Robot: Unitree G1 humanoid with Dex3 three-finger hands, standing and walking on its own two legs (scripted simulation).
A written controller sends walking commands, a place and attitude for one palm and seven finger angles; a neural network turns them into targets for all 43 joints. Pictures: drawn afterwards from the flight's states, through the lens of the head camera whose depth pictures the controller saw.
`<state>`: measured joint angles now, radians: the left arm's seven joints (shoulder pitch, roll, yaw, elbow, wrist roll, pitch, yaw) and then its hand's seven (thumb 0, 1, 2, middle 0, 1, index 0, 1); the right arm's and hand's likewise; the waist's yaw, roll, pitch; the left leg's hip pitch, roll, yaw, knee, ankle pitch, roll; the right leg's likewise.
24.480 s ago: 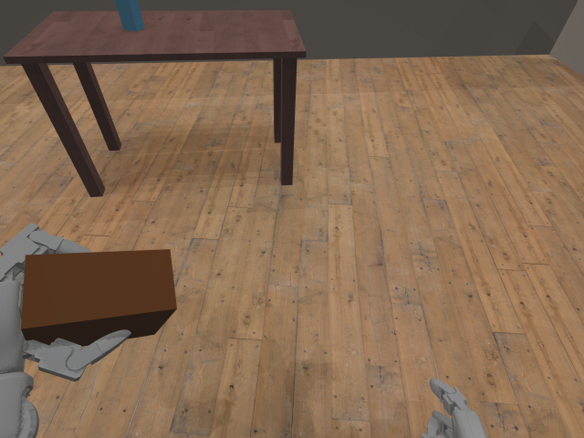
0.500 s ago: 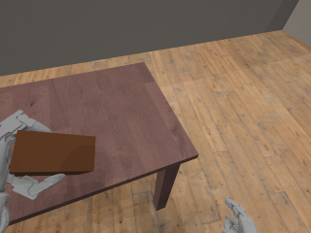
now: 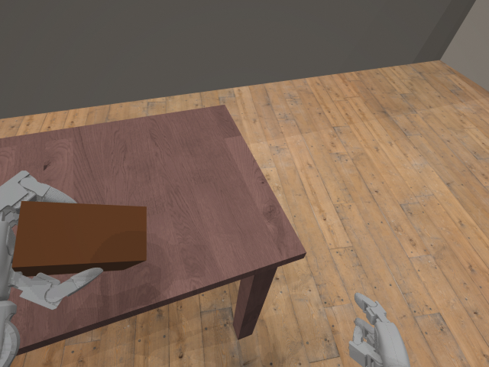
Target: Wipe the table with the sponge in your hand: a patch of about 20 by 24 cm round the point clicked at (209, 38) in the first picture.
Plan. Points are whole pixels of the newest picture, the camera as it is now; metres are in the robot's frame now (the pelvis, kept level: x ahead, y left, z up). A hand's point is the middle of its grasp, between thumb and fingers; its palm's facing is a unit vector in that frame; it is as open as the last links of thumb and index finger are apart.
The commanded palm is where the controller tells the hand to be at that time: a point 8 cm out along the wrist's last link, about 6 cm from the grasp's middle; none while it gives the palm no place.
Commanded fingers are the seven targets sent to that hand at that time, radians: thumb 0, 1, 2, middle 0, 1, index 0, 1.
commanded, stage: come to a stop and stand still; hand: left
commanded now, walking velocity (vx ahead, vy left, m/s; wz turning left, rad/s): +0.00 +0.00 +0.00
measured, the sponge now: (100, 241) +0.23 +0.21 +0.13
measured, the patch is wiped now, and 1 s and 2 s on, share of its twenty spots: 0.00 0.00 0.00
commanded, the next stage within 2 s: look again from close up in 0.06 s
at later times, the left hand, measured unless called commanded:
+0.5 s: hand (51, 237) +0.22 +0.26 +0.16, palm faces +0.36 -0.85 -0.38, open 10.5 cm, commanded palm +0.16 +0.29 +0.17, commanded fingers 0.00 0.10 1.30 -1.20 -1.60 -1.20 -1.60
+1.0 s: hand (24, 266) +0.19 +0.27 +0.15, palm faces +0.47 -0.60 -0.64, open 10.5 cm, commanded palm +0.15 +0.28 +0.18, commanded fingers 0.00 0.10 1.30 -1.20 -1.60 -1.20 -1.60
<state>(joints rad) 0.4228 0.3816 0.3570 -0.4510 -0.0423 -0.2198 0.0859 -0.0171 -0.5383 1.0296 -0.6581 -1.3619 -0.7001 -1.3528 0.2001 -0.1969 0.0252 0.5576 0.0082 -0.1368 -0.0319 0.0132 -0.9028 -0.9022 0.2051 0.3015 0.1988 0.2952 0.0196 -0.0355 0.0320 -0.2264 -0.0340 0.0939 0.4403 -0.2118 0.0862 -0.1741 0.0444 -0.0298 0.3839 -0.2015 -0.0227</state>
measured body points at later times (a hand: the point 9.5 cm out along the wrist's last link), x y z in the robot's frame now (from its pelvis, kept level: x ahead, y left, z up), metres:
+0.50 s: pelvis +0.00 +0.01 +0.00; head +0.03 +0.03 +0.45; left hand +0.20 +0.30 +0.18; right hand +0.18 -0.21 -0.07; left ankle +0.02 +0.05 -0.74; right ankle +0.00 -0.11 -0.74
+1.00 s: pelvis -0.03 -0.04 -0.02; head -0.03 -0.05 +0.43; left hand +0.16 +0.30 +0.18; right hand +0.20 -0.24 -0.10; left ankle +0.02 +0.05 -0.74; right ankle -0.01 -0.11 -0.74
